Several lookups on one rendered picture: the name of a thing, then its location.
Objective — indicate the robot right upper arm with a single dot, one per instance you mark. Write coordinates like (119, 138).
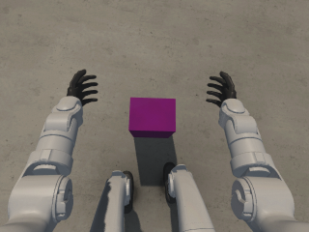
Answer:
(265, 204)

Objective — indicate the robot left forearm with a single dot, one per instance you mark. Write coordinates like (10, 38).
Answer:
(53, 154)

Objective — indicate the robot right shin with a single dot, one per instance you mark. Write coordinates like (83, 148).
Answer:
(178, 167)

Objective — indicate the robot right hand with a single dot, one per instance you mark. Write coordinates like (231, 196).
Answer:
(227, 89)

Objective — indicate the robot left upper arm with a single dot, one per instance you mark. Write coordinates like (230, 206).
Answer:
(38, 203)

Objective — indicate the carton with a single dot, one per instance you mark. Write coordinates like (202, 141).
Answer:
(152, 117)

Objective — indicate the robot right forearm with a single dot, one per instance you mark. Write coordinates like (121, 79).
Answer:
(248, 155)

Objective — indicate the robot left hand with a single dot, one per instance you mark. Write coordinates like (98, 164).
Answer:
(76, 87)

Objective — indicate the left robot foot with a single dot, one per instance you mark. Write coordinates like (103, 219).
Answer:
(128, 207)

